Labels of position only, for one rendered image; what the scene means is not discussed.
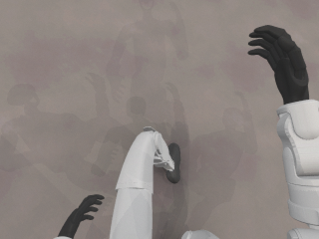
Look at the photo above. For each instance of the left robot foot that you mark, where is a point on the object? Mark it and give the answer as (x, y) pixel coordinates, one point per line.
(173, 175)

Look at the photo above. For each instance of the robot left hand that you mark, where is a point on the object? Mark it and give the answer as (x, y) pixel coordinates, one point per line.
(71, 225)

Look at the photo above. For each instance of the robot right hand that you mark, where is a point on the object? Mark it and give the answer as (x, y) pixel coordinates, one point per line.
(286, 60)

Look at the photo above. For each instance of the robot right forearm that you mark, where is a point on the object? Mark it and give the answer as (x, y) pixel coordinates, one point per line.
(298, 129)

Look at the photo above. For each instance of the right robot upper arm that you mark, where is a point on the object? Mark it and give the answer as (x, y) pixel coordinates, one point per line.
(303, 233)

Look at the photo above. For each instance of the robot left thigh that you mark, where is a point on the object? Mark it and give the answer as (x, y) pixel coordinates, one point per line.
(133, 211)

